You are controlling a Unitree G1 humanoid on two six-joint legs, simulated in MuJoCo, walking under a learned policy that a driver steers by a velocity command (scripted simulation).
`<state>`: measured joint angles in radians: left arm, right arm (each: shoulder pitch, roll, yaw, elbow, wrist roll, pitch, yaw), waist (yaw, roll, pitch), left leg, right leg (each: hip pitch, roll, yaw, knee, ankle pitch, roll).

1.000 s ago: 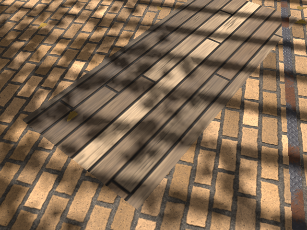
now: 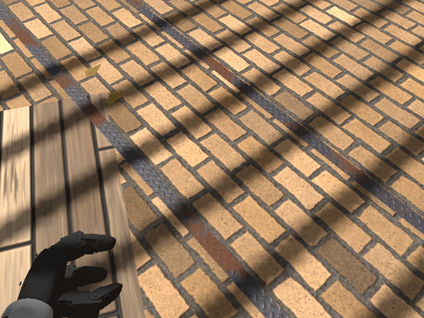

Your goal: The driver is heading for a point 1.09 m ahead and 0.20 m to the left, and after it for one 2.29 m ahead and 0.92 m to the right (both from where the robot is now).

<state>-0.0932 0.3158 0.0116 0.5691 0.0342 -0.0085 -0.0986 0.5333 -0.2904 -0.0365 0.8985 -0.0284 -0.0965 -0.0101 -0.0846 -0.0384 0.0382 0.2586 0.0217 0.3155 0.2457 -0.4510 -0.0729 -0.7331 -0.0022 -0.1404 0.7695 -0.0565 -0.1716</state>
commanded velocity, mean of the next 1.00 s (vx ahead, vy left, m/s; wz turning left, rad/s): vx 1.00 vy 0.00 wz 0.44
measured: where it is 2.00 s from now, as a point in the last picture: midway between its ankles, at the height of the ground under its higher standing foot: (112, 33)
